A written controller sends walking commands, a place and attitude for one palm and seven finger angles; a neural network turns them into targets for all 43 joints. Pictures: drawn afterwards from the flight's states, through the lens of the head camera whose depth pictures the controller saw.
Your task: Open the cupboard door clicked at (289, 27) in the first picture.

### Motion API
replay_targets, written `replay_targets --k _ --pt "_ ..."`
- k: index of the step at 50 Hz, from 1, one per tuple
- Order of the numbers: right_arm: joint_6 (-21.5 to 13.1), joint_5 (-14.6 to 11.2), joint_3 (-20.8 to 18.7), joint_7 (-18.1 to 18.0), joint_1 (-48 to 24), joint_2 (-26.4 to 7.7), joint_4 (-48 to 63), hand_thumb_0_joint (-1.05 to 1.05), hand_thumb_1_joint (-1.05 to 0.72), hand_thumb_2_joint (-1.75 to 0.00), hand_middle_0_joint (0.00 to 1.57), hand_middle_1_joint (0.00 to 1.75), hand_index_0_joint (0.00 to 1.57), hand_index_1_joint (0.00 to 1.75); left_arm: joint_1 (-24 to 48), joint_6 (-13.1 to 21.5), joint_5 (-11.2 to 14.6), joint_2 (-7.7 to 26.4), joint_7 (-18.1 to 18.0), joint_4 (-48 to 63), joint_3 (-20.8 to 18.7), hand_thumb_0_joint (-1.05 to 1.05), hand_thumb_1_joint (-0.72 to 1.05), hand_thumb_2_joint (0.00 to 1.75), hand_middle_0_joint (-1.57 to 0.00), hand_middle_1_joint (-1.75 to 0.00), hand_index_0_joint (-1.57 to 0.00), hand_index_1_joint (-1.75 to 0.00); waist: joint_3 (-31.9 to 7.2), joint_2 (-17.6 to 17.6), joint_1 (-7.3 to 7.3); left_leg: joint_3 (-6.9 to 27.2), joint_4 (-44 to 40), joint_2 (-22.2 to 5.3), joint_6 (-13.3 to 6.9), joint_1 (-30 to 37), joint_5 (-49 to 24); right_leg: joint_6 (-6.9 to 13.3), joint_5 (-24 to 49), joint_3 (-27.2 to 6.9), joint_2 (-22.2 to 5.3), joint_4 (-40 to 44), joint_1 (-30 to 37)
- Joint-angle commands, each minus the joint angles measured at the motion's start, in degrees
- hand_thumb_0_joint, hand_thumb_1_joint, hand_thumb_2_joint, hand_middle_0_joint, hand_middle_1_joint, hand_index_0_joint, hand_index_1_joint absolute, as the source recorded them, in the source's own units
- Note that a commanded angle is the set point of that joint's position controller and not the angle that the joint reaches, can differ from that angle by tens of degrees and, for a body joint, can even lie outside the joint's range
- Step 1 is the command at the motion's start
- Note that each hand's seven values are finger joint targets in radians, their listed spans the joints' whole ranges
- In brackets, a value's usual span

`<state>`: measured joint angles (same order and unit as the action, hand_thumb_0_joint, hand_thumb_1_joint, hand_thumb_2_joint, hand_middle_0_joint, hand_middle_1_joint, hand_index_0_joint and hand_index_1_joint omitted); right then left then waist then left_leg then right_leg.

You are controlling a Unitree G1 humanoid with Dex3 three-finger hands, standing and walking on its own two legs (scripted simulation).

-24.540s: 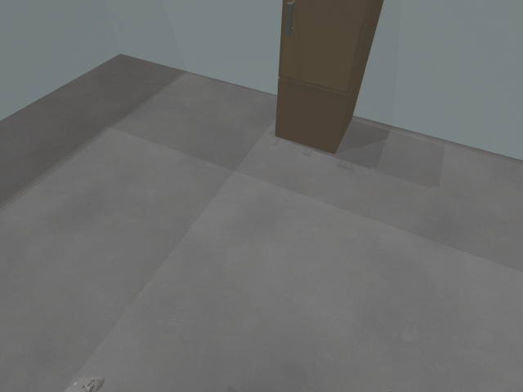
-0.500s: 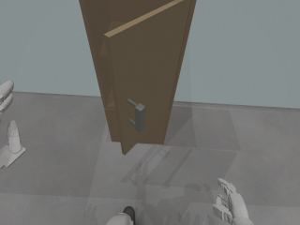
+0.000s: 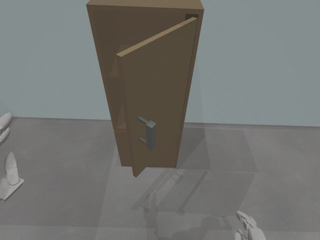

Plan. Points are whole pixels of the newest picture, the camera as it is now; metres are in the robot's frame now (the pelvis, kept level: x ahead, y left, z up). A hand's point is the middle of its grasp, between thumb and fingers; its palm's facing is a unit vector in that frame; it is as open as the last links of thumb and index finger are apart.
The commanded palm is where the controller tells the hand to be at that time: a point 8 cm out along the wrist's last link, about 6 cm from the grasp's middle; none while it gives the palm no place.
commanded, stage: stop stepping back and stand still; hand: left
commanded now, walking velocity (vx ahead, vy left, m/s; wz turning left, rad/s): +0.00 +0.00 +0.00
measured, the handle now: (146, 133) +0.47 +0.08 -0.04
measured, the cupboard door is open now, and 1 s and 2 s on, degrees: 53 53 53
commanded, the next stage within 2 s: let the arm hang, fingers relaxed in 0.24 s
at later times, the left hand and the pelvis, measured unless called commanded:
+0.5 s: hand (66, 219) +0.18 +0.25 -0.06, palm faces +0.13 -0.89 -0.43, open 7.4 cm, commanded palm none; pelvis +0.01 -0.01 -0.01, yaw +2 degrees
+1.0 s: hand out of the picture -0.08 +0.13 -0.17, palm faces +0.10 -0.97 -0.21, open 7.3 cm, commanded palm none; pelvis +0.01 -0.03 +0.00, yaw +2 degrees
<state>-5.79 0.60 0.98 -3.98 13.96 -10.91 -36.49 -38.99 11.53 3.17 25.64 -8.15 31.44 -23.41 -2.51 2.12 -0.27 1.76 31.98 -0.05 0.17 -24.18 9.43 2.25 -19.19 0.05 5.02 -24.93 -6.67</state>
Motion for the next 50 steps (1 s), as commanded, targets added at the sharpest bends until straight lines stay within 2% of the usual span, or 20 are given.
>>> replay_targets --k 1,3,5,7,8,11,13,16,17,18,20,21,23,25,29,32,33,36,39,50 --pt "-3.5 -0.6 -3.1 -2.3 -6.0 -8.9 6.7 0.0 -0.9 -0.9 0.2 0.3 0.2 0.3 14.3 1.8 -0.2 8.1 -1.4 1.9 -5.0 0.0 0.9 0.9 -0.2 -0.3 -0.2 -0.3 2.4 -1.3 -1.09 3.9 -5.3 -4.1 -1.4 17.5 -7.9 -1.5 9.4 -4.4 -6.5 6.7 -14.1" --pt "-4.4 -0.3 -2.3 -2.8 -6.8 -8.6 6.7 0.0 -0.9 -0.9 0.2 0.3 0.2 0.3 17.8 2.1 -0.7 8.5 -1.0 2.6 -4.0 0.0 0.9 0.9 -0.2 -0.3 -0.2 -0.3 2.2 4.8 -0.61 9.3 -12.8 -6.9 -2.5 16.8 -2.2 -2.7 2.3 -1.6 -3.8 3.7 -12.2" --pt "-5.3 -0.2 -1.9 -2.7 -7.3 -8.3 7.3 0.0 -0.9 -0.9 0.2 0.3 0.2 0.3 19.1 2.6 -1.3 7.7 -1.1 6.0 -3.2 0.0 0.9 0.9 -0.2 -0.3 -0.2 -0.3 1.4 7.7 0.03 14.6 -20.6 -8.9 -3.6 11.9 12.8 -2.5 -0.6 -1.5 -2.7 0.4 -6.7" --pt "-5.4 0.0 -1.9 -2.2 -7.5 -7.9 8.1 0.0 -0.9 -0.9 0.2 0.3 0.2 0.3 15.4 2.4 -1.5 7.7 -1.4 7.1 -4.1 0.0 0.9 0.9 -0.2 -0.3 -0.2 -0.3 0.1 6.2 0.7 13.0 -23.4 -8.1 -3.4 8.1 19.3 -1.7 -1.2 -1.0 -2.9 1.7 -2.0" --pt "-5.4 0.1 -2.2 -2.1 -7.5 -7.9 8.4 0.0 -0.9 -0.9 0.2 0.3 0.2 0.3 13.1 2.4 -1.4 8.9 -1.5 8.0 -5.8 0.0 0.9 0.9 -0.2 -0.3 -0.2 -0.3 -1.3 6.4 0.97 10.7 -22.4 -6.7 -2.7 7.8 18.3 -1.5 -0.9 -1.1 -3.3 3.6 -0.5" --pt "-4.7 0.0 -2.5 -1.1 -7.4 -7.2 9.1 0.0 -0.9 -0.9 0.2 0.3 0.2 0.3 6.2 2.2 -0.7 8.4 -1.5 8.4 -7.2 0.0 0.9 0.9 -0.2 -0.3 -0.2 -0.3 -3.4 1.8 0.57 3.6 -12.8 -2.6 -0.4 11.4 5.6 -0.1 1.0 -3.0 -6.0 10.3 -2.2" --pt "-3.8 -0.1 -2.9 -0.8 -6.7 -7.2 8.5 0.0 -0.9 -0.9 0.2 0.3 0.2 0.3 3.6 1.8 0.3 8.2 -1.5 6.8 -7.7 0.0 0.9 0.9 -0.2 -0.3 -0.2 -0.3 -4.5 -1.9 0.18 2.5 -7.7 -2.2 -0.2 14.7 -2.0 0.1 6.4 -3.7 -8.0 11.0 -4.7" --pt "-3.2 -0.4 -2.8 -1.2 -6.4 -7.7 8.3 0.0 -0.9 -0.9 0.2 0.3 0.2 0.3 6.1 1.9 0.3 8.1 -1.4 6.3 -7.0 0.0 0.9 0.9 -0.2 -0.3 -0.2 -0.3 -4.7 2.2 -0.32 2.7 -6.9 -3.7 -1.1 18.9 -12.3 -1.6 13.1 -2.7 -6.7 8.3 -6.7" --pt "-5.4 -1.0 -5.6 3.8 -8.1 -18.0 -5.5 0.0 -0.9 -0.9 0.2 0.3 0.2 0.3 11.8 -6.1 -5.2 -2.7 6.9 -38.5 16.5 0.0 0.9 0.9 -0.2 -0.3 -0.2 -0.3 -1.6 3.1 -1.24 6.0 3.1 -5.0 -2.8 11.2 -26.6 -0.2 22.8 -0.2 -9.9 -2.8 -9.4" --pt "-3.0 -0.9 -6.4 3.6 -3.9 -14.8 -6.6 0.0 -0.9 -0.9 0.2 0.3 0.2 0.3 11.3 -9.7 -5.3 -3.4 7.8 -40.2 15.9 0.0 0.9 0.9 -0.2 -0.3 -0.2 -0.3 -6.1 0.5 -0.67 5.0 3.4 -5.3 -2.6 16.0 -30.3 -0.4 21.4 -2.7 -10.0 -1.9 -9.1" --pt "-0.1 -0.5 -5.3 3.2 -3.4 -15.4 -6.0 0.0 -0.9 -0.9 0.2 0.3 0.2 0.3 15.8 -10.3 -5.1 -2.3 7.7 -44.2 16.5 0.0 0.9 0.9 -0.2 -0.3 -0.2 -0.3 -4.0 -8.2 0.15 8.3 2.3 -6.3 -4.8 11.3 -24.4 0.7 14.1 -2.6 -8.6 -2.9 -8.0" --pt "0.7 -0.2 -4.8 3.0 -4.2 -15.6 -6.0 0.0 -0.9 -0.9 0.2 0.3 0.2 0.3 17.5 -10.3 -5.2 -1.8 7.7 -47.4 16.8 0.0 0.9 0.9 -0.2 -0.3 -0.2 -0.3 -3.1 -12.0 0.38 9.0 2.2 -6.0 -5.2 9.8 -22.5 1.0 14.7 -3.1 -8.8 -2.5 -7.0" --pt "2.1 0.3 -4.5 3.0 -5.4 -14.9 -7.1 0.0 -0.9 -0.9 0.2 0.3 0.2 0.3 21.5 -10.5 -5.1 -1.3 7.5 -54.9 17.3 0.0 0.9 0.9 -0.2 -0.3 -0.2 -0.3 -0.8 -14.8 0.1 8.0 2.0 -4.5 -4.7 8.6 -18.1 1.9 17.2 -4.3 -10.5 -1.2 -6.9" --pt "3.7 0.8 -3.9 3.0 -6.3 -13.9 -9.5 0.0 -0.9 -0.9 0.2 0.3 0.2 0.3 24.2 -11.1 -4.6 -1.6 7.2 -62.8 18.4 0.0 0.9 0.9 -0.2 -0.3 -0.2 -0.3 1.2 -9.0 -0.22 7.3 0.2 -3.5 -4.0 9.0 -13.1 2.5 14.9 -5.4 -11.5 0.3 -6.9" --pt "5.5 1.1 -2.6 2.7 -6.1 -11.8 -13.8 0.0 -0.9 -0.9 0.2 0.3 0.2 0.3 23.5 -11.8 -4.1 -2.3 6.6 -76.7 20.0 0.0 0.9 0.9 -0.2 -0.3 -0.2 -0.3 3.6 3.2 0.53 10.0 -6.9 -4.2 -4.3 9.4 -8.6 1.5 6.5 -4.9 -9.4 2.5 -3.5" --pt "5.8 0.7 -1.9 2.3 -4.1 -9.6 -17.5 0.0 -0.9 -0.9 0.2 0.3 0.2 0.3 20.9 -11.7 -3.6 -4.5 6.7 -84.4 20.9 0.0 0.9 0.9 -0.2 -0.3 -0.2 -0.3 3.0 6.3 0.56 9.8 -8.5 -4.0 -3.9 11.0 -6.2 1.9 4.8 -5.3 -9.4 5.0 -1.9" --pt "5.9 0.6 -1.8 2.1 -3.4 -9.0 -18.5 0.0 -0.9 -0.9 0.2 0.3 0.2 0.3 20.1 -11.7 -3.6 -5.3 6.6 -86.5 21.0 0.0 0.9 0.9 -0.2 -0.3 -0.2 -0.3 2.8 4.4 0.56 9.5 -8.2 -4.0 -3.8 12.2 -6.1 1.8 4.8 -4.8 -9.3 6.1 -1.8" --pt "5.9 0.3 -1.7 1.5 -0.5 -6.9 -21.6 0.0 -0.9 -0.9 0.2 0.3 0.2 0.3 17.6 -11.4 -3.3 -8.2 6.4 -91.3 21.5 0.0 0.9 0.9 -0.2 -0.3 -0.2 -0.3 1.2 5.9 0.01 8.2 -7.2 -4.0 -3.5 14.6 -8.0 1.9 8.1 -4.9 -9.8 7.2 -1.2" --pt "6.1 0.1 -1.8 1.1 1.9 -5.9 -23.5 0.0 -0.9 -0.9 0.2 0.3 0.2 0.3 15.9 -11.4 -3.3 -10.6 6.0 -94.1 22.1 0.0 0.9 0.9 -0.2 -0.3 -0.2 -0.3 3.5 0.3 -0.45 7.1 -6.4 -4.2 -3.6 15.3 -8.8 1.4 10.3 -3.9 -9.8 8.1 -2.5" --pt "6.7 0.3 -1.8 0.9 6.2 -1.9 -27.3 0.0 -0.9 -0.9 0.2 0.3 0.2 0.3 11.0 -11.4 -3.2 -14.3 5.1 -97.3 22.7 0.0 0.9 0.9 -0.2 -0.3 -0.2 -0.3 10.3 -5.3 -0.23 6.2 -7.6 -3.9 -3.8 12.5 -3.7 1.5 4.0 -3.3 -9.3 8.3 -5.7"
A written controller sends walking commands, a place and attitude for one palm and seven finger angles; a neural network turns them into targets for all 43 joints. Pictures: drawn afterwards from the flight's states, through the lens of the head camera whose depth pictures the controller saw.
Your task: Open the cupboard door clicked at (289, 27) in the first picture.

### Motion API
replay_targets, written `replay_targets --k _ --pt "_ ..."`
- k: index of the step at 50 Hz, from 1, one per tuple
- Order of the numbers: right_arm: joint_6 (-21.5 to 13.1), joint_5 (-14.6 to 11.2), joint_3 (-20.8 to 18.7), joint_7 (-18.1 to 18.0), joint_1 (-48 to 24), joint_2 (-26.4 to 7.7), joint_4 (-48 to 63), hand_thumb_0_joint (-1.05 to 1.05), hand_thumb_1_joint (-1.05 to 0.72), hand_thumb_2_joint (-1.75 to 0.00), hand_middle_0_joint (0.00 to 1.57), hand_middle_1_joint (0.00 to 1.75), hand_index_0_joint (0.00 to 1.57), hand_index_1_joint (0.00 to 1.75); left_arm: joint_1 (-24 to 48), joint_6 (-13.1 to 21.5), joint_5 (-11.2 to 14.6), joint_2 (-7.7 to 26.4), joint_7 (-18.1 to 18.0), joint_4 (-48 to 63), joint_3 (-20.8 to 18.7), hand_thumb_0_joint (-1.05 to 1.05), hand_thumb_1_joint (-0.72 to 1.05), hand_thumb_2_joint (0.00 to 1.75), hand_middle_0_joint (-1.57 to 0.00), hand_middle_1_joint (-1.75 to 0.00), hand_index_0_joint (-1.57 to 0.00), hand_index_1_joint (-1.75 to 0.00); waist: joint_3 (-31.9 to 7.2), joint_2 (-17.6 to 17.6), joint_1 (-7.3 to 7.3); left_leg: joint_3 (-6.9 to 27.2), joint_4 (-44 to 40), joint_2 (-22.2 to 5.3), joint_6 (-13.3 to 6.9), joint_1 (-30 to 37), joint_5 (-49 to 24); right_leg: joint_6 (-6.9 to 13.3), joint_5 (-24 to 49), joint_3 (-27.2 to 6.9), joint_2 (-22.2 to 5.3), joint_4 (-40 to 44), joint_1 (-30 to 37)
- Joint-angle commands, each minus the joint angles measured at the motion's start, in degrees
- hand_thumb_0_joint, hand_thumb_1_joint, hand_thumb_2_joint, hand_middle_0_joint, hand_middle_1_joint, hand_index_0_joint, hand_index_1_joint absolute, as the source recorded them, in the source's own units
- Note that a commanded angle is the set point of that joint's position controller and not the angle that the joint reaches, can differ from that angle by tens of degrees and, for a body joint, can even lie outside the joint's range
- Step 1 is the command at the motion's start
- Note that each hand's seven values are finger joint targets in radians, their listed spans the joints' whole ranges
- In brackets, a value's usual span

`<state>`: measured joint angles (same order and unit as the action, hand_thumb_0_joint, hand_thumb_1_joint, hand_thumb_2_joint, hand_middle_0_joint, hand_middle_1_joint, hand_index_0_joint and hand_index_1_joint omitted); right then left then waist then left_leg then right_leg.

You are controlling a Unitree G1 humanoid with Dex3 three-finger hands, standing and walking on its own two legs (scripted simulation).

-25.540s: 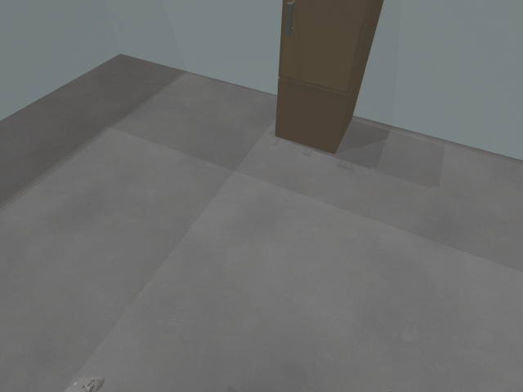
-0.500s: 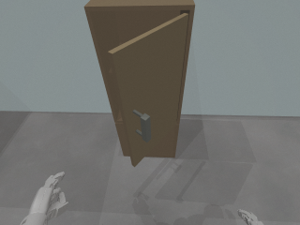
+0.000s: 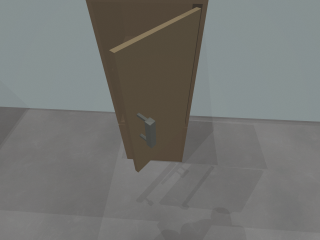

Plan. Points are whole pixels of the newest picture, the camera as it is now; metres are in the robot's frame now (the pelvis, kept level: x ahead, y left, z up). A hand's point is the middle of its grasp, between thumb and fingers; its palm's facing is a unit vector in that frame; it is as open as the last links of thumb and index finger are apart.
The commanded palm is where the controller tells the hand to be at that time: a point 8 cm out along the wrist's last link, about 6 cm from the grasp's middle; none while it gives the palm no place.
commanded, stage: let the arm hang, fingers relaxed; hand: left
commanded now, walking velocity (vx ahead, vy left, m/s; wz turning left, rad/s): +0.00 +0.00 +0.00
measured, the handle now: (145, 130) +0.46 +0.08 -0.05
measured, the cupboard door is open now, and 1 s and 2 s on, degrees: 53 53 53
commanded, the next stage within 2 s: look to check the result in 0.44 s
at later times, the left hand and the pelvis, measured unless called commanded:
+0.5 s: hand out of the picture -0.01 +0.13 -0.18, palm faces +0.07 -0.98 -0.16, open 7.4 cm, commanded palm none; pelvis +0.01 -0.01 +0.00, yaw +0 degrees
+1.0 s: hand out of the picture -0.01 +0.15 -0.17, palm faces +0.06 -0.98 -0.21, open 7.4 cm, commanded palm none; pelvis +0.02 -0.01 +0.00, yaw -1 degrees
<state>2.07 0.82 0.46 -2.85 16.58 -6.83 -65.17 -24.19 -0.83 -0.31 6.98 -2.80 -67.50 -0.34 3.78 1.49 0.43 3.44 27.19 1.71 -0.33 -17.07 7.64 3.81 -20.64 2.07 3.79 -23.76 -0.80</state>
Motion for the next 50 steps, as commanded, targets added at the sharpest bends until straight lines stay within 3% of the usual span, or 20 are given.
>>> replay_targets --k 1,9,19,25,37,50 --pt "-1.2 0.1 -1.3 -0.1 3.7 -5.7 1.1 0.0 -0.9 -0.9 0.2 0.3 0.2 0.3 -3.8 1.0 0.3 4.2 -0.3 1.7 -0.3 0.0 0.9 0.9 -0.2 -0.3 -0.2 -0.3 4.4 -4.9 -0.91 4.4 -2.6 -5.4 -3.2 5.3 -2.0 -0.1 5.6 -5.6 -8.1 7.3 -11.8" --pt "-1.3 0.3 -1.1 0.0 4.7 -3.7 0.4 0.0 -0.9 -0.9 0.2 0.3 0.2 0.3 -3.6 1.1 0.3 4.0 -0.6 2.4 -0.8 0.0 0.9 0.9 -0.2 -0.3 -0.2 -0.3 6.0 -3.0 -0.51 3.1 -1.4 -4.8 -3.0 3.5 -3.8 -1.0 8.3 -5.6 -8.7 7.0 -11.4" --pt "-1.7 0.3 -1.1 -0.5 5.1 -3.6 0.9 0.0 -0.9 -0.9 0.2 0.3 0.2 0.3 -2.2 1.1 0.4 4.0 -0.8 3.2 -1.3 0.0 0.9 0.9 -0.2 -0.3 -0.2 -0.3 4.0 -0.8 -0.5 2.9 -0.4 -5.2 -3.0 4.1 -7.3 -1.6 15.5 -5.5 -8.7 5.8 -8.4" --pt "-1.9 0.2 -1.2 -0.7 5.0 -4.1 1.3 0.0 -0.9 -0.9 0.2 0.3 0.2 0.3 -2.2 1.2 0.4 4.0 -0.8 3.5 -1.5 0.0 0.9 0.9 -0.2 -0.3 -0.2 -0.3 2.7 -2.0 -0.6 2.4 0.3 -5.2 -3.1 5.1 -9.2 -2.4 20.1 -5.3 -8.8 5.6 -7.0" --pt "-1.9 0.1 -1.3 -0.7 3.6 -5.6 1.4 0.0 -0.9 -0.9 0.2 0.3 0.2 0.3 -2.0 1.1 0.3 4.8 -0.5 3.2 -1.4 0.0 0.9 0.9 -0.2 -0.3 -0.2 -0.3 2.5 -2.2 -0.69 3.4 -1.2 -5.6 -3.4 7.0 -9.2 -1.5 16.8 -5.2 -8.3 5.6 -7.2" --pt "-2.0 0.1 -1.3 -0.5 2.0 -6.7 1.4 0.0 -0.9 -0.9 0.2 0.3 0.2 0.3 -1.4 1.2 0.2 6.2 -0.6 3.3 -1.4 0.0 0.9 0.9 -0.2 -0.3 -0.2 -0.3 2.1 -2.4 -0.58 2.6 -0.8 -5.5 -3.3 7.4 -10.5 -2.3 21.1 -5.2 -8.9 5.8 -6.2"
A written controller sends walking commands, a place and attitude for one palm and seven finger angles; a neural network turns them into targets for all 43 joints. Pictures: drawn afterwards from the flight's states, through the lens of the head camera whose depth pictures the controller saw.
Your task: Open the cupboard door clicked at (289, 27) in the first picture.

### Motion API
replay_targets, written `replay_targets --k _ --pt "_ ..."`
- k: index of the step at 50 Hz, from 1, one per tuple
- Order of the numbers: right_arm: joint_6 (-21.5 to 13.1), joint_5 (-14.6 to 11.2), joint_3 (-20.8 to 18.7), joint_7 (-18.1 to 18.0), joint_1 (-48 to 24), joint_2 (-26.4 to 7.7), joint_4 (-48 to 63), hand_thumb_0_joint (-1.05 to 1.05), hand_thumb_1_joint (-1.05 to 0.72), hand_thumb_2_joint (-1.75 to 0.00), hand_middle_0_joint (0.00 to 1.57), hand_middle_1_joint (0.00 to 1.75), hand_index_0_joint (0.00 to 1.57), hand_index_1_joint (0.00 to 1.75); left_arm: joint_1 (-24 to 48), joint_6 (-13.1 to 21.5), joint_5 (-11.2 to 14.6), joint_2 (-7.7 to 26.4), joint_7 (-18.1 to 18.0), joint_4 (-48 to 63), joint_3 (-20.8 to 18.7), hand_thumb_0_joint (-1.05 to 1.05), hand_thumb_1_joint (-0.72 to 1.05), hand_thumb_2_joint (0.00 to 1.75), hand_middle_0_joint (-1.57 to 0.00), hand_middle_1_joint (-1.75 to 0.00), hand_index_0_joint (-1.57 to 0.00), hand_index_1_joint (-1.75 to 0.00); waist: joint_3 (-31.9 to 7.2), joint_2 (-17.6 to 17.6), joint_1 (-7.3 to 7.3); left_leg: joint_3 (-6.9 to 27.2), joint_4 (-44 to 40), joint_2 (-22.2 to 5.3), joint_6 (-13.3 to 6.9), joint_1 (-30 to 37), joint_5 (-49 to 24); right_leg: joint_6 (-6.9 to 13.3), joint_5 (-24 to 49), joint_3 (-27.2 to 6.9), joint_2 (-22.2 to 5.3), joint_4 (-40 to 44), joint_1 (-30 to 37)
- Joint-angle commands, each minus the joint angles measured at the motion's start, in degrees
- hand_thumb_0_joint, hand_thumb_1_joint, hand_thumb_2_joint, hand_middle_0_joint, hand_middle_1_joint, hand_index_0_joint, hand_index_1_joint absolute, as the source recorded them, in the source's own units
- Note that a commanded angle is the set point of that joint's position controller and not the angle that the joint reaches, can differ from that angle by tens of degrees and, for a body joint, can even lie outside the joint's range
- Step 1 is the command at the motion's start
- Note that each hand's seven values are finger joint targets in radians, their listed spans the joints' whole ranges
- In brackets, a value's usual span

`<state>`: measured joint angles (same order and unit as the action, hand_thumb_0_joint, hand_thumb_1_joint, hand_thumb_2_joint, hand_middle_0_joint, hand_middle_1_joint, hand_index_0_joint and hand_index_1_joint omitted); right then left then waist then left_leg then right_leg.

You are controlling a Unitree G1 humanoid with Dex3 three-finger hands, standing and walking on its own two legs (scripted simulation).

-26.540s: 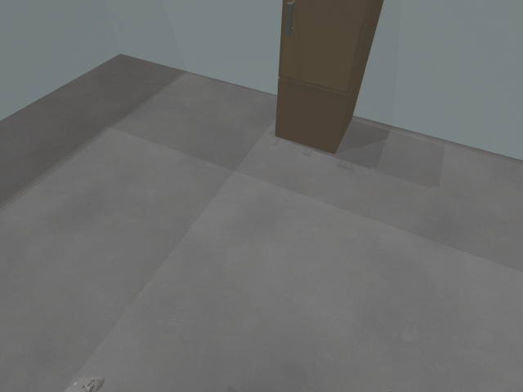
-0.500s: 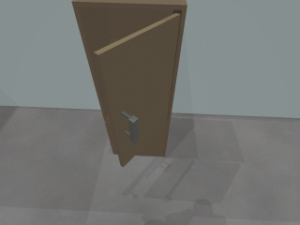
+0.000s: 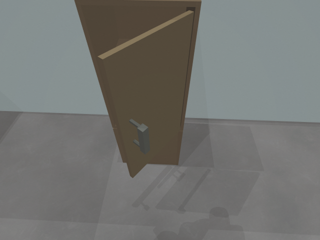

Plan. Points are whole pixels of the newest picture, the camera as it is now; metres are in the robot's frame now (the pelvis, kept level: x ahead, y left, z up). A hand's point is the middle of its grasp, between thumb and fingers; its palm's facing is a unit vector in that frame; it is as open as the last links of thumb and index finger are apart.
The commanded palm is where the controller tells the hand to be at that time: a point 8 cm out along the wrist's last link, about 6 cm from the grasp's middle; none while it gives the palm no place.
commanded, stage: walk to a spot facing it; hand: left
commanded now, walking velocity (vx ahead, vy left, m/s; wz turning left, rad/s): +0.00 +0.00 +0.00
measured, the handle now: (139, 136) +0.43 +0.10 -0.05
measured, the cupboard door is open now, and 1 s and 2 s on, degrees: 53 53 53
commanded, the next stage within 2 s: none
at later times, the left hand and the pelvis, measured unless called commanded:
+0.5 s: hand out of the picture +0.01 +0.19 -0.18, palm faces -0.09 -0.96 -0.25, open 7.4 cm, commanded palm none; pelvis -0.01 +0.00 -0.01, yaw -11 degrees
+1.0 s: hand out of the picture +0.08 +0.15 -0.16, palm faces -0.31 -0.91 -0.27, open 7.4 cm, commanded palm none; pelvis +0.00 -0.03 +0.00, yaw -26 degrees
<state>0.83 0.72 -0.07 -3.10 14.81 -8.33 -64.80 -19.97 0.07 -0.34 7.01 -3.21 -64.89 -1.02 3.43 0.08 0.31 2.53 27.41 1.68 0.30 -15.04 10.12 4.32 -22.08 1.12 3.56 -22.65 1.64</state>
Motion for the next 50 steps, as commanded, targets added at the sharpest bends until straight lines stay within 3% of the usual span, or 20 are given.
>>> replay_targets --k 1,8,12,15,18,21,22,24,25,26,27,28,29,30,31,32,34,41,48,50 --pt "-0.7 0.2 -0.7 -0.3 3.7 -5.3 1.1 0.0 -0.9 -0.9 0.2 0.3 0.2 0.3 -5.5 0.3 0.3 6.2 -0.1 0.7 -0.7 0.0 0.9 0.9 -0.2 -0.3 -0.2 -0.3 2.3 -1.1 -0.49 3.7 -1.2 -5.4 -3.9 5.6 -12.7 -2.7 22.0 -4.4 -8.6 4.7 -8.6" --pt "-0.3 0.2 -1.1 -0.6 3.7 -5.0 1.0 0.0 -0.9 -0.9 0.2 0.3 0.2 0.3 -5.4 -0.4 0.1 5.8 -0.2 1.0 -1.2 0.0 0.9 0.9 -0.2 -0.3 -0.2 -0.3 3.1 -1.8 -0.37 1.9 0.9 -6.2 -3.4 5.2 -12.0 -2.8 24.6 -5.9 -8.4 4.0 -9.8" --pt "0.6 0.3 -2.4 -1.0 3.4 -6.5 2.8 0.0 -0.9 -0.9 0.2 0.3 0.2 0.3 -3.9 -1.4 -0.3 7.9 0.2 3.2 -2.8 0.0 0.9 0.9 -0.2 -0.3 -0.2 -0.3 2.4 -2.7 -0.8 -0.9 4.2 -7.4 -2.6 1.8 -8.4 -1.4 28.1 -9.0 -9.0 0.6 -10.0" --pt "0.7 0.5 -3.2 -1.0 3.1 -7.0 4.5 0.0 -0.9 -0.9 0.2 0.3 0.2 0.3 -2.7 -1.8 -0.5 8.5 0.6 4.8 -3.5 0.0 0.9 0.9 -0.2 -0.3 -0.2 -0.3 2.1 -0.6 -1.04 -1.4 5.0 -8.5 -2.4 1.7 -7.5 -0.5 27.0 -10.8 -8.5 -1.8 -12.1" --pt "0.5 0.6 -3.8 -1.2 3.5 -8.6 5.9 0.0 -0.9 -0.9 0.2 0.3 0.2 0.3 -1.8 -2.0 -0.6 8.1 0.9 6.2 -3.8 0.0 0.9 0.9 -0.2 -0.3 -0.2 -0.3 1.2 3.7 -1.23 2.4 2.1 -12.0 -4.0 3.4 -6.7 -0.7 19.4 -10.5 -5.3 -5.4 -16.2" --pt "0.3 0.9 -4.7 -1.1 3.4 -11.1 7.7 0.0 -0.9 -0.9 0.2 0.3 0.2 0.3 -1.4 -2.2 -0.6 7.5 1.8 7.8 -4.2 0.0 0.9 0.9 -0.2 -0.3 -0.2 -0.3 0.2 9.1 -0.66 10.1 -5.1 -18.7 -8.0 3.5 0.9 -1.4 5.5 -7.3 -1.4 -14.2 -21.2" --pt "0.1 1.0 -4.9 -0.9 3.2 -11.9 8.4 0.0 -0.9 -0.9 0.2 0.3 0.2 0.3 -1.1 -2.3 -0.6 7.3 2.1 8.4 -4.3 0.0 0.9 0.9 -0.2 -0.3 -0.2 -0.3 -0.9 10.9 -0.38 12.3 -7.6 -21.4 -9.6 2.9 2.0 -1.8 -1.4 -5.4 -0.7 -18.8 -21.7" --pt "-0.2 1.3 -5.2 -0.6 2.9 -12.8 9.8 0.0 -0.9 -0.9 0.2 0.3 0.2 0.3 1.0 -2.6 -0.7 6.9 2.9 10.0 -4.4 0.0 0.9 0.9 -0.2 -0.3 -0.2 -0.3 -3.4 10.2 -0.43 12.5 -11.6 -25.0 -11.4 -0.2 5.5 -2.2 -10.9 -2.6 -2.1 -26.5 -20.4" --pt "-0.3 1.4 -5.1 -0.5 1.1 -13.0 10.5 0.0 -0.9 -0.9 0.2 0.3 0.2 0.3 0.5 -2.6 -0.7 6.6 3.2 10.4 -4.6 0.0 0.9 0.9 -0.2 -0.3 -0.2 -0.3 -4.5 9.7 0.57 10.4 -10.8 -24.7 -10.9 -1.9 4.3 -2.1 -10.2 -3.1 -3.3 -25.2 -18.0" --pt "-0.3 1.5 -5.1 -0.4 -1.2 -12.9 11.3 0.0 -0.9 -0.9 0.2 0.3 0.2 0.3 -1.8 -2.5 -0.7 6.5 3.5 10.0 -4.7 0.0 0.9 0.9 -0.2 -0.3 -0.2 -0.3 -5.2 7.5 2.37 5.8 -7.7 -22.7 -8.9 -4.8 3.1 -2.1 -6.3 -2.4 -3.8 -19.3 -13.2" --pt "0.1 1.3 -5.1 -0.3 -3.8 -12.8 12.4 0.0 -0.9 -0.9 0.2 0.3 0.2 0.3 -5.6 -2.3 -0.9 7.2 3.5 8.9 -5.0 0.0 0.9 0.9 -0.2 -0.3 -0.2 -0.3 -4.6 2.6 4.54 0.1 -0.4 -18.5 -5.8 -9.3 3.9 -2.2 1.4 -2.3 -3.8 -8.9 -7.8" --pt "0.7 0.6 -4.7 0.0 -4.6 -9.0 13.8 0.0 -0.9 -0.9 0.2 0.3 0.2 0.3 -7.0 -1.7 -1.6 12.1 2.9 8.9 -5.7 0.0 0.9 0.9 -0.2 -0.3 -0.2 -0.3 -3.5 -13.9 4.94 -7.5 14.3 -9.0 -0.4 -16.2 11.9 -0.5 4.3 -18.8 -12.9 5.9 -5.7" --pt "0.6 0.5 -4.4 0.7 -8.7 -7.6 15.7 0.0 -0.9 -0.9 0.2 0.3 0.2 0.3 -5.0 -1.6 -1.6 16.8 2.2 9.6 -6.1 0.0 0.9 0.9 -0.2 -0.3 -0.2 -0.3 0.5 -18.7 5.43 -8.0 26.8 -3.4 1.9 -21.9 22.2 3.4 16.7 -31.0 -22.9 8.9 -8.9" --pt "1.1 0.6 -5.0 0.7 -8.5 -9.3 14.8 0.0 -0.9 -0.9 0.2 0.3 0.2 0.3 -2.5 -1.4 -1.1 15.2 1.7 10.4 -5.8 0.0 0.9 0.9 -0.2 -0.3 -0.2 -0.3 1.0 -11.8 3.52 -2.0 33.2 -4.4 1.4 -21.1 19.3 4.1 22.8 -28.2 -20.6 6.2 -10.8" --pt "1.3 0.5 -5.1 0.6 -7.8 -8.3 14.2 0.0 -0.9 -0.9 0.2 0.3 0.2 0.3 0.8 -1.3 -1.0 14.2 1.4 11.1 -5.7 0.0 0.9 0.9 -0.2 -0.3 -0.2 -0.3 1.6 -9.1 1.74 -1.2 36.1 -4.8 1.6 -22.0 16.9 4.9 32.5 -25.0 -18.1 2.7 -9.5" --pt "1.2 0.5 -4.8 0.5 -7.5 -8.0 13.9 0.0 -0.9 -0.9 0.2 0.3 0.2 0.3 1.5 -1.1 -0.9 13.4 1.1 11.4 -5.3 0.0 0.9 0.9 -0.2 -0.3 -0.2 -0.3 1.6 -8.0 1.29 -1.1 37.2 -5.3 1.9 -22.8 15.7 5.4 42.0 -22.3 -16.9 0.0 -7.1" --pt "1.1 0.3 -4.6 0.4 -8.3 -7.3 14.2 0.0 -0.9 -0.9 0.2 0.3 0.2 0.3 -0.6 -0.9 -0.8 13.2 0.6 11.2 -5.4 0.0 0.9 0.9 -0.2 -0.3 -0.2 -0.3 -2.0 -6.1 2.14 -1.9 36.7 -4.9 2.4 -23.1 14.9 4.3 55.9 -20.1 -15.2 -3.5 0.2" --pt "1.7 -0.1 -4.4 0.2 -12.7 -7.6 16.7 0.0 -0.9 -0.9 0.2 0.3 0.2 0.3 -3.0 -1.1 -0.8 13.9 0.3 12.5 -5.9 0.0 0.9 0.9 -0.2 -0.3 -0.2 -0.3 -3.1 -6.8 2.95 -0.7 34.9 -3.1 2.9 -22.9 12.5 3.0 54.2 -23.0 -13.0 -2.9 2.1" --pt "0.6 -0.6 -4.3 0.4 -15.6 -7.5 20.2 0.0 -0.9 -0.9 0.2 0.3 0.2 0.3 -2.6 -1.0 -1.5 14.9 0.5 14.1 -6.4 0.0 0.9 0.9 -0.2 -0.3 -0.2 -0.3 -3.8 -6.3 3.1 -0.3 26.9 -2.0 2.4 -19.1 14.9 6.5 54.2 -29.0 -13.6 -4.1 0.8" --pt "0.4 -0.7 -4.2 0.4 -15.6 -7.4 20.9 0.0 -0.9 -0.9 0.2 0.3 0.2 0.3 -1.9 -1.1 -1.4 15.4 0.6 14.8 -6.7 0.0 0.9 0.9 -0.2 -0.3 -0.2 -0.3 -3.6 -6.7 3.11 -0.5 23.4 -1.1 2.0 -16.7 14.4 6.3 55.7 -29.6 -12.7 -4.8 -0.5"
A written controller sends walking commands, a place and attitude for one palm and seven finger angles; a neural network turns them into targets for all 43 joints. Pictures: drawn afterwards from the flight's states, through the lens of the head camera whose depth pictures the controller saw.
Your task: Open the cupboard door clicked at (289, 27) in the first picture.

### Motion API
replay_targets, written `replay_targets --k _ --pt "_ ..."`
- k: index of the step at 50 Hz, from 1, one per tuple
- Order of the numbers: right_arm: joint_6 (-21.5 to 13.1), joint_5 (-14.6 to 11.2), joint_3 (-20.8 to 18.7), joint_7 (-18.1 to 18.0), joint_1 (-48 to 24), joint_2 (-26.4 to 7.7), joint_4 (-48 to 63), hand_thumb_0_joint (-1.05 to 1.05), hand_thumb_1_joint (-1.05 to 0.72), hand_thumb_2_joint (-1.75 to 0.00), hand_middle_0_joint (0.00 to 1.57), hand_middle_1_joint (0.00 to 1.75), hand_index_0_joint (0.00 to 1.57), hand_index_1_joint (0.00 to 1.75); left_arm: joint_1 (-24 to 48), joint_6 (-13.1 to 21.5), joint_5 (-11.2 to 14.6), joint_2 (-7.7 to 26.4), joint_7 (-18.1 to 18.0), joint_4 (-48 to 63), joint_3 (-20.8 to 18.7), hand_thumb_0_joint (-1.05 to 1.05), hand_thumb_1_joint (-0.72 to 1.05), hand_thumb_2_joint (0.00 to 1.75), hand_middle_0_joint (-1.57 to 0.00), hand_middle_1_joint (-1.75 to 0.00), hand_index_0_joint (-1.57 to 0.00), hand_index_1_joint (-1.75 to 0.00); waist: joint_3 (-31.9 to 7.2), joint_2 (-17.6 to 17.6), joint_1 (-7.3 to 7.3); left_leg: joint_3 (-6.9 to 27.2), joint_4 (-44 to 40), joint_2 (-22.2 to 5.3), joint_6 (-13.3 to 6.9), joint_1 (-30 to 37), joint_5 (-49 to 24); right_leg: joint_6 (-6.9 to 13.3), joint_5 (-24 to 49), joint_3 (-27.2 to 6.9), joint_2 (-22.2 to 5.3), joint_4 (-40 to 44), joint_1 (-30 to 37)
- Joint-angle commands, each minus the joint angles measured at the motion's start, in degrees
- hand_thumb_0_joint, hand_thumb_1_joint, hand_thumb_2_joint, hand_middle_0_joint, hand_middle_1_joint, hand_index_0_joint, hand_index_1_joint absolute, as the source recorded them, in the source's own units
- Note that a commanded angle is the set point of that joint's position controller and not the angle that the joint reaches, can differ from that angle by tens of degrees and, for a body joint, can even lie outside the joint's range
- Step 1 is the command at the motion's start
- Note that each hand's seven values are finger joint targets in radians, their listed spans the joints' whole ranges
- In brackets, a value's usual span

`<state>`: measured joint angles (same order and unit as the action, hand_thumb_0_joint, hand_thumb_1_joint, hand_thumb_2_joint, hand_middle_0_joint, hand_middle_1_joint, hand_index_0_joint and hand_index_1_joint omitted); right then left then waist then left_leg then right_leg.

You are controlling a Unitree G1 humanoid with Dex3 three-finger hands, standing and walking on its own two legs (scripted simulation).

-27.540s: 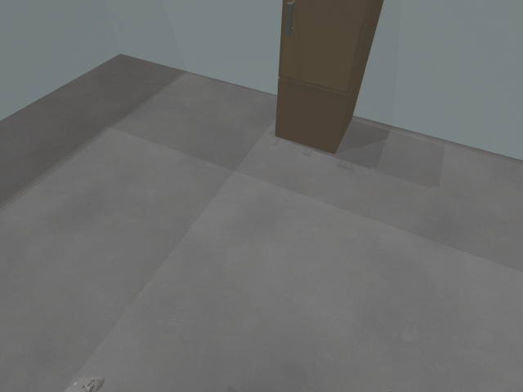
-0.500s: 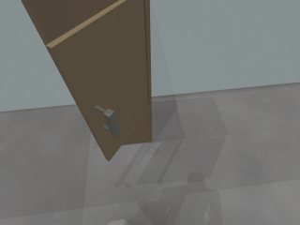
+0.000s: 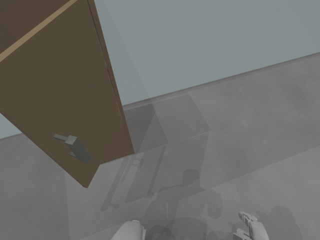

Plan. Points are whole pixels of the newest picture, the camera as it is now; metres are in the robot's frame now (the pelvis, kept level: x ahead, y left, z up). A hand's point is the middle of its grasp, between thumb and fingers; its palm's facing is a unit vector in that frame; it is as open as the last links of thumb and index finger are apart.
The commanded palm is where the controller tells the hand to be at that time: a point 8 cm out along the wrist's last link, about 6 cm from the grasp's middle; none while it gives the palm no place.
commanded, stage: walk to a spot facing it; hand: left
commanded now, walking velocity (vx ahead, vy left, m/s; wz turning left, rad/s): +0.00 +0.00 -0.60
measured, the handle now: (72, 148) +0.33 +0.31 -0.05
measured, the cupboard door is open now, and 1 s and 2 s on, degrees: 53 53 53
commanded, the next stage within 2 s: none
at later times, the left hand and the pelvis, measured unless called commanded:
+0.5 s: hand (112, 202) +0.22 +0.18 -0.17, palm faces -0.30 -0.90 -0.31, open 7.4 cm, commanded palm none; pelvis +0.03 +0.00 -0.02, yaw -17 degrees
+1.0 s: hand (149, 197) +0.25 +0.07 -0.17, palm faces -0.55 -0.80 -0.24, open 7.4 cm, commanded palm none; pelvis +0.05 -0.03 -0.02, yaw -35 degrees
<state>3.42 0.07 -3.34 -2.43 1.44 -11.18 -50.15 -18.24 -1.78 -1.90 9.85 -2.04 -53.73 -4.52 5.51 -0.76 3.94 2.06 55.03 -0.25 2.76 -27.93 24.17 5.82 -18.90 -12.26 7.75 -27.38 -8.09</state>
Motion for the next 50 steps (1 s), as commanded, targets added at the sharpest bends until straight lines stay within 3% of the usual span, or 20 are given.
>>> replay_targets --k 1,4,6,7,12,17,20,22,23,25,31,32,33,34,39,42,45,47,48,50 --pt "-2.4 -0.1 -0.9 -0.2 -1.6 -4.6 6.5 0.0 -0.9 -0.9 0.2 0.3 0.2 0.3 -3.1 0.7 0.1 12.7 -0.5 4.0 -3.1 0.0 0.9 0.9 -0.2 -0.3 -0.2 -0.3 -5.8 -5.7 -1.06 0.1 -7.0 1.1 -0.6 -1.8 -0.1 4.7 52.9 -16.6 -16.4 -0.6 8.1" --pt "-2.9 -0.1 -1.2 -0.7 7.9 -5.9 4.3 0.0 -0.9 -0.9 0.2 0.3 0.2 0.3 1.4 0.9 0.7 12.3 -0.2 5.4 -2.9 0.0 0.9 0.9 -0.2 -0.3 -0.2 -0.3 -9.0 -2.6 -6.12 0.1 -26.3 0.8 -1.6 17.3 -11.3 0.1 47.1 -12.7 -11.4 -6.8 -1.9" --pt "-3.9 1.1 -2.3 -1.1 15.3 -14.0 3.7 0.0 -0.9 -0.9 0.2 0.3 0.2 0.3 -0.6 1.3 1.8 8.3 0.9 7.0 -1.9 0.0 0.9 0.9 -0.2 -0.3 -0.2 -0.3 -13.8 19.2 -6.42 25.6 -33.7 -26.7 -14.4 35.0 -40.3 -7.1 -15.7 3.3 -1.2 -29.0 -23.0" --pt "-3.4 1.2 -1.5 -0.9 15.0 -13.6 5.0 0.0 -0.9 -0.9 0.2 0.3 0.2 0.3 -1.8 1.5 0.7 9.3 1.3 7.3 -1.9 0.0 0.9 0.9 -0.2 -0.3 -0.2 -0.3 -11.2 11.0 -5.42 26.5 -33.9 -30.3 -17.8 27.2 -36.6 -7.9 -19.7 6.2 -4.7 -36.6 -23.0" --pt "-3.6 2.2 -0.7 -0.7 10.7 -11.1 5.4 0.0 -0.9 -0.9 0.2 0.3 0.2 0.3 5.8 -0.3 0.7 7.3 3.8 8.3 -1.2 0.0 0.9 0.9 -0.2 -0.3 -0.2 -0.3 -7.7 12.7 -3.75 4.4 -32.1 -17.3 -11.8 19.4 -39.8 -8.6 -11.2 12.3 -9.3 -34.3 -21.6" --pt "-3.2 2.0 -1.7 -0.1 14.1 -13.5 3.3 0.0 -0.9 -0.9 0.2 0.3 0.2 0.3 9.1 -0.2 0.7 6.9 4.5 8.4 -0.5 0.0 0.9 0.9 -0.2 -0.3 -0.2 -0.3 -8.9 13.2 -5.39 -1.8 -28.9 -16.5 -9.1 17.9 -37.6 -7.3 -5.9 18.2 -6.7 -15.9 -11.8" --pt "-2.6 1.5 -2.0 0.4 12.8 -13.4 3.6 0.0 -0.9 -0.9 0.2 0.3 0.2 0.3 4.8 0.2 0.7 9.9 4.1 6.8 -1.1 0.0 0.9 0.9 -0.2 -0.3 -0.2 -0.3 -8.6 9.2 -2.13 -5.0 -20.6 -14.3 -4.3 10.1 -26.6 -5.4 7.7 17.4 -7.2 -1.8 1.4" --pt "-2.3 0.5 -0.6 0.9 9.7 -7.2 7.1 0.0 -0.9 -0.9 0.2 0.3 0.2 0.3 0.1 0.8 0.3 20.5 2.5 5.6 -2.9 0.0 0.9 0.9 -0.2 -0.3 -0.2 -0.3 -9.8 -17.7 1.5 -10.1 2.5 -3.4 1.2 -6.7 14.5 5.4 29.1 -12.5 -30.7 7.9 8.3" --pt "-1.9 0.6 -0.6 0.9 10.3 -8.9 7.0 0.0 -0.9 -0.9 0.2 0.3 0.2 0.3 0.2 0.4 0.7 20.9 2.0 5.6 -2.7 0.0 0.9 0.9 -0.2 -0.3 -0.2 -0.3 -9.3 -10.8 1.75 -4.1 7.1 -4.6 0.1 -5.0 13.4 8.2 25.7 -10.7 -30.7 6.6 4.8" --pt "-2.0 0.5 -0.9 0.2 11.3 -9.0 4.7 0.0 -0.9 -0.9 0.2 0.3 0.2 0.3 6.6 0.0 0.3 16.8 1.0 6.5 -2.4 0.0 0.9 0.9 -0.2 -0.3 -0.2 -0.3 -9.8 -17.9 -1.11 -2.3 8.7 -5.6 0.4 -6.2 8.4 6.8 29.8 -5.5 -23.6 3.2 5.0" --pt "-2.7 0.5 -0.2 0.3 20.1 -7.1 0.3 0.0 -0.9 -0.9 0.2 0.3 0.2 0.3 13.2 -0.5 1.0 14.7 1.3 7.7 -1.5 0.0 0.9 0.9 -0.2 -0.3 -0.2 -0.3 -8.5 -5.8 -7.12 -6.1 -23.2 -2.2 0.7 15.2 -8.2 0.8 25.6 -1.2 -16.6 -2.9 -9.2" --pt "-3.1 1.0 -0.7 0.2 22.3 -10.4 0.0 0.0 -0.9 -0.9 0.2 0.3 0.2 0.3 13.9 -1.0 1.4 12.4 1.7 8.8 -1.0 0.0 0.9 0.9 -0.2 -0.3 -0.2 -0.3 -8.0 2.9 -7.99 1.3 -32.1 -8.1 -1.7 20.3 -9.3 -2.6 13.2 2.0 -11.6 -7.8 -17.2" --pt "-3.6 1.8 -1.8 0.3 23.0 -16.2 0.8 0.0 -0.9 -0.9 0.2 0.3 0.2 0.3 12.4 -1.2 1.6 8.7 2.3 9.9 -0.1 0.0 0.9 0.9 -0.2 -0.3 -0.2 -0.3 -7.9 19.4 -7.51 17.7 -39.6 -23.2 -7.8 21.9 -11.5 -6.5 -9.0 9.9 -4.4 -20.9 -24.2" --pt "-3.7 2.1 -1.9 0.1 22.4 -17.7 1.8 0.0 -0.9 -0.9 0.2 0.3 0.2 0.3 13.3 -1.0 1.1 9.9 2.7 10.8 -0.4 0.0 0.9 0.9 -0.2 -0.3 -0.2 -0.3 -6.5 17.0 -7.78 22.8 -41.9 -29.3 -13.1 16.4 -8.3 -7.0 -16.7 9.7 -6.0 -32.5 -24.2" --pt "-4.0 2.4 -0.8 0.0 16.3 -12.2 2.7 0.0 -0.9 -0.9 0.2 0.3 0.2 0.3 14.6 -0.8 0.8 6.9 4.5 9.1 -0.4 0.0 0.9 0.9 -0.2 -0.3 -0.2 -0.3 -4.7 12.6 -5.3 -2.4 -34.4 -18.8 -9.0 18.5 -33.0 -8.1 -9.2 14.8 -9.8 -29.8 -21.2" --pt "-3.8 2.1 -1.7 0.3 19.4 -13.1 1.2 0.0 -0.9 -0.9 0.2 0.3 0.2 0.3 14.4 0.0 1.0 5.9 4.3 9.1 0.0 0.0 0.9 0.9 -0.2 -0.3 -0.2 -0.3 -8.5 12.5 -7.01 -6.1 -29.7 -19.4 -8.5 23.6 -39.7 -7.1 -7.8 18.1 -7.9 -16.5 -15.5" --pt "-3.1 1.6 -2.2 0.8 17.6 -12.9 1.5 0.0 -0.9 -0.9 0.2 0.3 0.2 0.3 7.6 0.6 0.8 7.4 4.0 7.1 -0.8 0.0 0.9 0.9 -0.2 -0.3 -0.2 -0.3 -10.2 9.4 -3.95 -10.4 -22.2 -17.7 -4.2 17.8 -24.5 -5.6 4.8 19.3 -6.9 0.3 -2.0" --pt "-2.9 0.6 -0.6 1.5 10.8 -6.1 6.1 0.0 -0.9 -0.9 0.2 0.3 0.2 0.3 -0.8 1.3 0.3 18.0 2.8 4.2 -3.2 0.0 0.9 0.9 -0.2 -0.3 -0.2 -0.3 -7.8 -19.4 1.73 -14.8 0.0 -5.0 1.4 -9.5 16.3 4.7 7.5 -13.0 -28.8 12.1 11.9" --pt "-2.4 1.0 -0.6 1.6 7.1 -7.9 7.5 0.0 -0.9 -0.9 0.2 0.3 0.2 0.3 -3.5 1.1 1.1 18.8 2.2 3.9 -3.3 0.0 0.9 0.9 -0.2 -0.3 -0.2 -0.3 -5.9 -12.1 3.77 -6.4 6.3 -5.4 0.6 -11.8 14.8 8.5 2.8 -15.3 -30.7 12.7 8.9" --pt "-2.9 1.0 -1.2 1.6 6.1 -8.1 6.1 0.0 -0.9 -0.9 0.2 0.3 0.2 0.3 1.4 1.8 0.8 14.3 1.3 4.0 -2.8 0.0 0.9 0.9 -0.2 -0.3 -0.2 -0.3 -5.2 -14.0 0.12 -2.3 9.8 -6.9 0.5 -14.8 5.8 7.4 4.4 -10.8 -24.9 11.4 9.3"
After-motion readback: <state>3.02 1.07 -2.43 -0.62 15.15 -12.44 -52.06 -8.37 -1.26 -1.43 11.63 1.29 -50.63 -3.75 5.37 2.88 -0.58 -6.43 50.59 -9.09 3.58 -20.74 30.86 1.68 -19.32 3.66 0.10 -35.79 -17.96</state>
